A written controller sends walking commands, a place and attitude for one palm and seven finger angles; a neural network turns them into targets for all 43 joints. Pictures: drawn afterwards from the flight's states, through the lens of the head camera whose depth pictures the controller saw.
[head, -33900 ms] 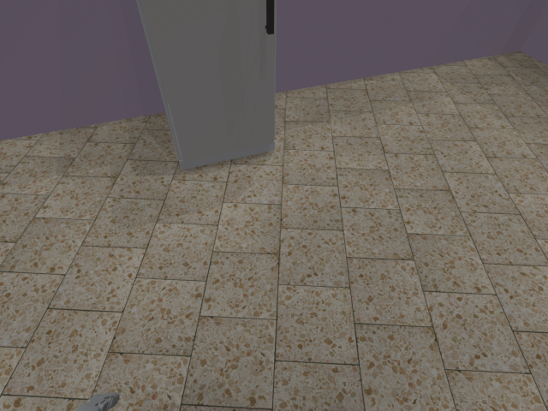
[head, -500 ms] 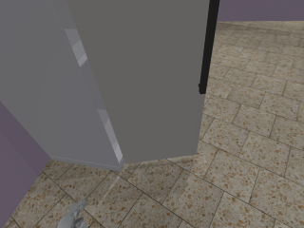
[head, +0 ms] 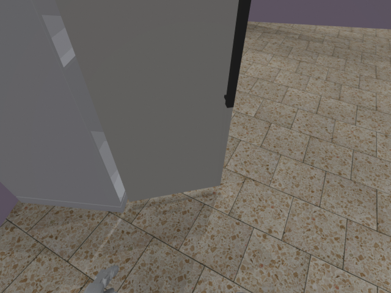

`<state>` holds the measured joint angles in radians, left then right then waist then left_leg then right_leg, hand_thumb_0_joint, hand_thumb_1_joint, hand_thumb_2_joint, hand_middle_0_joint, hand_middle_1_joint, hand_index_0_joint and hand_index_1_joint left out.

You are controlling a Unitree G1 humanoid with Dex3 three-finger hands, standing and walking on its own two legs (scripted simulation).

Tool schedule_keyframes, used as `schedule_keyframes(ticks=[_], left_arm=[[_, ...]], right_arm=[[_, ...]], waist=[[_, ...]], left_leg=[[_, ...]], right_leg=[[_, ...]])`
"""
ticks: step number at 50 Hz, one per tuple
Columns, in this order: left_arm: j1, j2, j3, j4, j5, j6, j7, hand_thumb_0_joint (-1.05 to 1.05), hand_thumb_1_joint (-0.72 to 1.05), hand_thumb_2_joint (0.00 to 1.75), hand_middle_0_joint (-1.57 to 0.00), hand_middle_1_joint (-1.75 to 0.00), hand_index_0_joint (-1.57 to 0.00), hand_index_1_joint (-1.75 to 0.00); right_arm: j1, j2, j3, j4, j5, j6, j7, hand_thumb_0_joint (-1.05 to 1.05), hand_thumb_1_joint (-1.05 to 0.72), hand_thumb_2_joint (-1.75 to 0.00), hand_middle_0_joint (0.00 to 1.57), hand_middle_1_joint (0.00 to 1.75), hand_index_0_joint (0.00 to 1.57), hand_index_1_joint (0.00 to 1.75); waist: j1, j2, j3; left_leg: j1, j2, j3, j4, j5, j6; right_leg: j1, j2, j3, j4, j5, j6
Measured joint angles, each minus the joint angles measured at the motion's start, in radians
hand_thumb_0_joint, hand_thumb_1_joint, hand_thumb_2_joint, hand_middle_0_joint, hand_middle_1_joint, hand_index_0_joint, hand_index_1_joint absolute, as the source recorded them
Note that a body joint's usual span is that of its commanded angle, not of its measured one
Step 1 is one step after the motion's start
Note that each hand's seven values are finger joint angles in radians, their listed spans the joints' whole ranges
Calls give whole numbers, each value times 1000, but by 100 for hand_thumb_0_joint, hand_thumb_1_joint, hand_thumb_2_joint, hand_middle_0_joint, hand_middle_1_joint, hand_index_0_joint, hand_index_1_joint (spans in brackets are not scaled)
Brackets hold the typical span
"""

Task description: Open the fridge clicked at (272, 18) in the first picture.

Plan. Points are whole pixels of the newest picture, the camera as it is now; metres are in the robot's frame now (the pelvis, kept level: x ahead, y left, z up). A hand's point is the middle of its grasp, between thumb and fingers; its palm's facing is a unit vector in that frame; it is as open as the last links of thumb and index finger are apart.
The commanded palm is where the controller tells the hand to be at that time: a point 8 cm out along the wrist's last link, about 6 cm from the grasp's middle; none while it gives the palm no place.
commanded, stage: stop stepping back and stand still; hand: right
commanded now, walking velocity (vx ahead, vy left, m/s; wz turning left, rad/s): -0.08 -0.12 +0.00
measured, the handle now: (235, 43) +0.77 -0.09 +0.17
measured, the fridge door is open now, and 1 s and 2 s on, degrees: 72 72 72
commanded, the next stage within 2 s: let the arm hang, fingers relaxed in 0.48 s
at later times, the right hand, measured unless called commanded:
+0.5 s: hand out of the picture +0.24 -0.27 +0.19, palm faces +0.39 +0.77 -0.51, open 7.4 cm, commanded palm +0.18 -0.31 +0.19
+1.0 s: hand out of the picture +0.03 -0.21 -0.17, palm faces +0.02 +0.98 -0.18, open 7.0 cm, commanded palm none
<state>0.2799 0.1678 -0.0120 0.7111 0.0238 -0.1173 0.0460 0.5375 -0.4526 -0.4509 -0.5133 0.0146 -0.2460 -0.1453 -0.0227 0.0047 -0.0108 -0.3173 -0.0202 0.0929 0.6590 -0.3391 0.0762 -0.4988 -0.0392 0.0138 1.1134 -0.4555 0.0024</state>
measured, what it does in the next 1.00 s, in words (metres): steps on the spot: right foot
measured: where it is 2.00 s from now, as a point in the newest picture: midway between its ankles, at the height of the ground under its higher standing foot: outside the picture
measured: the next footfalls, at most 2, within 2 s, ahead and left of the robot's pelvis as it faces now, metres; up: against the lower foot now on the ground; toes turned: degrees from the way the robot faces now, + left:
right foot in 0.16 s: +0.10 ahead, -0.13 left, +0.00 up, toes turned -5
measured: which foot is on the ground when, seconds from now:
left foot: down 0.00-1.00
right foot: up 0.00-0.14, down 0.16-1.00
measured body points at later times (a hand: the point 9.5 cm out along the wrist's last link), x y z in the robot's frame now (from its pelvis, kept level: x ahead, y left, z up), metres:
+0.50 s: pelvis +0.03 -0.01 +0.02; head +0.05 -0.02 +0.47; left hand +0.22 +0.21 -0.05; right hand +0.21 -0.31 +0.22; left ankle +0.01 +0.08 -0.72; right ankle +0.06 -0.13 -0.72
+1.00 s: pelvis +0.00 -0.03 +0.01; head +0.02 -0.06 +0.46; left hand +0.00 +0.22 -0.13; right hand +0.02 -0.26 -0.15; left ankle +0.01 +0.08 -0.72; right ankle +0.06 -0.13 -0.72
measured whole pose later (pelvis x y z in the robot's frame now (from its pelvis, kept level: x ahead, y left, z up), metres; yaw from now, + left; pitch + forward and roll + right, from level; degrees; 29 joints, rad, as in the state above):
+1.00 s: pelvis +0.00 -0.03 +0.01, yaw -2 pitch +0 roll +2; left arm 0.33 0.18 0.00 0.99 0.04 0.05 0.01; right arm 0.29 -0.22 -0.01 0.92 -0.02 0.04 -0.02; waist 0.02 0.04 0.05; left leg -0.27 -0.01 0.12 0.52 -0.26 0.03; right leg -0.38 -0.02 -0.03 0.56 -0.19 -0.03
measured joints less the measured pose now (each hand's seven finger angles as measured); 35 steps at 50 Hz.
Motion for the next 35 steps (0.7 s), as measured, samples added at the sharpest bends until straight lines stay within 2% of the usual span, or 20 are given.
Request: schedule_keyframes(ticks=[2,5,8,9,11,14,21,24,28,29,31,33,35], left_arm=[[-7,23,9,13,-2,3,6,1,90,90,-20,-30,-21,-30],[-16,51,19,-1,-4,-9,21,1,91,90,-20,-30,-21,-30],[-28,79,31,-26,-6,-32,34,1,91,90,-20,-30,-21,-30],[-39,82,37,-30,-7,-36,37,1,91,90,-20,-30,-21,-30],[-65,70,39,-39,-14,-31,40,1,91,90,-20,-30,-21,-30],[-90,50,27,-81,-12,-36,38,1,91,90,-20,-30,-20,-30],[-121,17,1,-142,-12,-33,25,1,91,90,-20,-30,-21,-30],[-113,16,-6,-138,-16,-17,25,1,91,90,-20,-30,-21,-30],[-85,26,-8,-116,-19,2,34,1,91,90,-20,-30,-21,-30],[-77,29,-7,-110,-20,7,36,1,91,90,-20,-30,-21,-30],[-75,62,6,-52,-27,-10,-4,1,91,90,-20,-30,-21,-30],[-92,101,14,7,-23,28,-33,1,91,90,-20,-30,-21,-30],[-109,123,16,48,-14,72,-44,1,91,90,-20,-30,-21,-30]], right_arm=[[-9,33,-10,41,5,-2,-8,2,-88,-89,22,30,22,30],[-38,65,-4,99,9,-2,-23,1,-89,-89,22,30,21,30],[-73,90,35,115,10,8,-32,2,-89,-89,21,30,21,30],[-82,94,47,111,9,11,-32,2,-89,-89,21,30,21,30],[-90,95,66,100,6,18,-29,2,-89,-89,21,30,21,30],[-63,74,66,61,0,17,-20,2,-89,-89,21,30,21,30],[-2,-9,11,-13,17,-3,-11,2,-89,-89,22,30,21,30],[29,-9,8,4,30,10,-11,2,-89,-89,22,30,21,30],[40,21,34,55,38,41,-10,2,-89,-89,22,30,21,30],[36,32,43,70,38,49,-10,2,-89,-89,22,30,21,30],[-40,46,118,222,6,64,26,1,-89,-89,21,30,21,30],[-135,84,215,452,-15,151,73,1,-90,-90,21,30,20,30],[-199,134,297,691,-28,231,105,1,-90,-90,20,30,20,30]], waist=[[-13,3,-6],[-9,8,0],[0,-7,10],[4,-5,15],[0,21,24],[13,35,23],[20,15,34],[20,-3,17],[14,-22,-9],[12,-25,-14],[7,-46,-33],[4,-76,-53],[15,-93,-62]], left_leg=[[25,10,-16,-41,13,-8],[60,27,-21,-77,21,-21],[79,20,-6,-60,-3,-33],[78,19,-4,-45,-16,-37],[86,25,-19,-47,-18,-41],[95,15,-27,-94,5,-43],[100,-12,-27,-187,63,-38],[105,-14,-30,-202,71,-39],[117,-12,-30,-213,76,-42],[120,-12,-29,-216,77,-43],[99,-2,-13,-185,67,-45],[69,11,-4,-138,48,-50],[37,24,-3,-89,29,-54]], right_leg=[[3,9,-40,-42,43,1],[72,13,-87,-266,107,-7],[181,11,-88,-513,218,-17],[197,11,-85,-537,213,-19],[208,17,-98,-537,196,-18],[211,9,-105,-562,201,-15],[195,-13,-103,-604,230,-6],[200,-14,-106,-614,234,-6],[209,-12,-106,-622,238,-9],[212,-12,-105,-622,239,-10],[182,-3,-88,-590,236,-12],[153,8,-80,-557,226,-21],[129,18,-80,-528,219,-29]])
